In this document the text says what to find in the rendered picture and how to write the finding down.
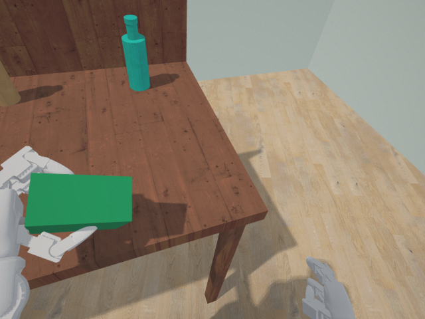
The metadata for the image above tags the table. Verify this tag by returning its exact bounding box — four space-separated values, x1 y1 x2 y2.
0 0 268 304

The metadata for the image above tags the robot left hand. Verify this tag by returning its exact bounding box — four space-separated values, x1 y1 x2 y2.
0 146 97 263

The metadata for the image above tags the left robot forearm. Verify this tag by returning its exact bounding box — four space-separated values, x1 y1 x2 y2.
0 257 30 319

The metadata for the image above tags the sponge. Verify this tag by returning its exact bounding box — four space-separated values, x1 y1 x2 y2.
25 173 132 234

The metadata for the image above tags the robot right hand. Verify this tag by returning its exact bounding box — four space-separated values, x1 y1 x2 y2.
302 256 355 319

